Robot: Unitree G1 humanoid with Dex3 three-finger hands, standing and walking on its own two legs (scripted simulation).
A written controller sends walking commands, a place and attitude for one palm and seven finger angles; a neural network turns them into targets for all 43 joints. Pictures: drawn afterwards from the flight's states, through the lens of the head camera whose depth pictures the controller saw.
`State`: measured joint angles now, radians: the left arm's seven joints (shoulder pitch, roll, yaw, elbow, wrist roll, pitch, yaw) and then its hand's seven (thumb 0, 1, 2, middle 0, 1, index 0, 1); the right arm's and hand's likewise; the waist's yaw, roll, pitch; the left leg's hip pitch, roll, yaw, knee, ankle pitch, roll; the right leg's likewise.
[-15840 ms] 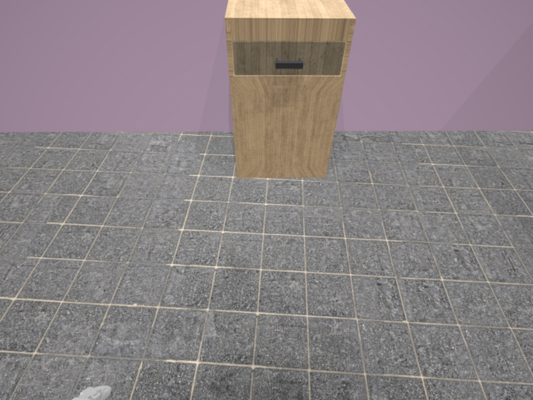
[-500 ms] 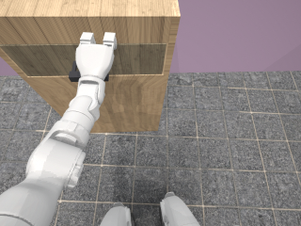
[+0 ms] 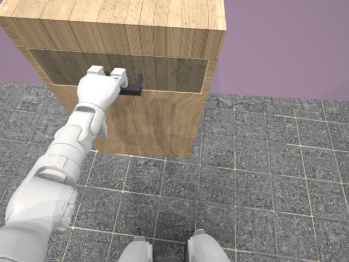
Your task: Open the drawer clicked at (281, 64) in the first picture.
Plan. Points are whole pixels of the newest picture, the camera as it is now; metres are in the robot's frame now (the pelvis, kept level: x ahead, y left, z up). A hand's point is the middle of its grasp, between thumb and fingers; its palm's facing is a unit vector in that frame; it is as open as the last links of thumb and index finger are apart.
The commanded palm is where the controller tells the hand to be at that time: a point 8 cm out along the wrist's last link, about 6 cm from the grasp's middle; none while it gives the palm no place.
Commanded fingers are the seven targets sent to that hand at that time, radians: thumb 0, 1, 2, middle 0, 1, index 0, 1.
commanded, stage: move the hooked fingers above the handle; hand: left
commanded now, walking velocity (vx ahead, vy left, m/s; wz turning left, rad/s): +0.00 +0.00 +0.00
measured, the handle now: (121, 82) +0.58 +0.11 -0.03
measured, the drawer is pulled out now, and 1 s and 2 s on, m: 0.00 0.00 0.00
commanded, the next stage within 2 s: none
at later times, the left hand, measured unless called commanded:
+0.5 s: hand (121, 96) +0.50 +0.10 +0.01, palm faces -0.26 -0.02 -0.96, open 13.9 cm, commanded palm +0.51 +0.12 +0.08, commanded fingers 0.00 -0.50 0.30 -0.30 -1.20 -0.30 -1.20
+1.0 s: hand (133, 82) +0.53 +0.07 +0.03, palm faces -0.19 -0.13 -0.97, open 13.8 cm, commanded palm +0.52 +0.12 +0.08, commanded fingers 0.00 -0.50 0.30 -0.30 -1.20 -0.30 -1.20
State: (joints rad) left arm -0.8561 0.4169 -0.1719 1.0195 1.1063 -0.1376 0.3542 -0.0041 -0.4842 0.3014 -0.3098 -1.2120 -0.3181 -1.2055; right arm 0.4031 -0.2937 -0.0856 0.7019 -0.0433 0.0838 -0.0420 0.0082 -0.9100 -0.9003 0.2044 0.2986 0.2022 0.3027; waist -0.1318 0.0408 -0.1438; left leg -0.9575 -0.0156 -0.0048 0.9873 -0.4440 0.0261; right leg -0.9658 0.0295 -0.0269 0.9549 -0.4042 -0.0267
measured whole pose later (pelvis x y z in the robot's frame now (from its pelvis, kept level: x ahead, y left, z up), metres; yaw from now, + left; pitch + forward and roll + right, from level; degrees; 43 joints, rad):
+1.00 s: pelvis +0.02 +0.01 +0.01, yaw -1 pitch +23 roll -1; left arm -0.99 0.31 -0.13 1.14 1.05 -0.06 0.21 0.00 -0.48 0.30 -0.33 -1.21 -0.32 -1.20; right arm 0.35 -0.23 -0.03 0.68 -0.04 0.11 -0.04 0.01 -0.91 -0.90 0.21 0.30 0.20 0.30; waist -0.21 0.05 -0.17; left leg -0.86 0.00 0.01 0.91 -0.44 0.04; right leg -0.87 0.04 -0.01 0.87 -0.39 -0.02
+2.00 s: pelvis +0.02 +0.00 +0.01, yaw +1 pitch +22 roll -2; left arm -0.98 0.31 -0.26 1.10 1.04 -0.14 0.23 -0.01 -0.49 0.30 -0.32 -1.21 -0.31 -1.20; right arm 0.37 -0.26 -0.06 0.76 -0.04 0.07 -0.04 0.01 -0.91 -0.90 0.21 0.30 0.21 0.30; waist -0.16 0.03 -0.17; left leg -0.85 -0.02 -0.03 0.91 -0.44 0.03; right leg -0.84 0.03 -0.04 0.87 -0.40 -0.02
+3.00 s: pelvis +0.00 +0.00 +0.00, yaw -2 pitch +25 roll +0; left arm -1.07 0.31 -0.12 1.30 1.07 0.24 0.41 0.00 -0.48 0.30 -0.34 -1.22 -0.36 -1.25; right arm 0.26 -0.18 0.02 0.72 -0.02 0.13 -0.02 0.01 -0.91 -0.90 0.21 0.30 0.20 0.30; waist -0.21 0.09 -0.14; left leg -0.95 -0.01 0.03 0.95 -0.43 0.03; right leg -0.98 0.04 0.01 0.94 -0.39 -0.02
